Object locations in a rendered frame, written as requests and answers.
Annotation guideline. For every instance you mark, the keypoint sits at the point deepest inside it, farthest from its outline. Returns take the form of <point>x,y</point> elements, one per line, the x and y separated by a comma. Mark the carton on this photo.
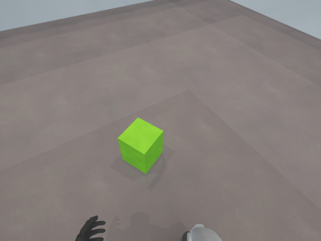
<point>141,144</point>

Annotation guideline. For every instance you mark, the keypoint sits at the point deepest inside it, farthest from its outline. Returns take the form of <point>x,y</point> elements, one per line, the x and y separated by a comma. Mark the robot right shin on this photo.
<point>197,225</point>

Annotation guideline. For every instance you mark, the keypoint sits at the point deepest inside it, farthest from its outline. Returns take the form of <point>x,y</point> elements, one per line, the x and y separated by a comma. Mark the right robot thigh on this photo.
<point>202,234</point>

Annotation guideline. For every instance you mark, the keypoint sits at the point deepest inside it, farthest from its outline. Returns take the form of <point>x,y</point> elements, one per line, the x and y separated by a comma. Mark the left robot hand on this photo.
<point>86,231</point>

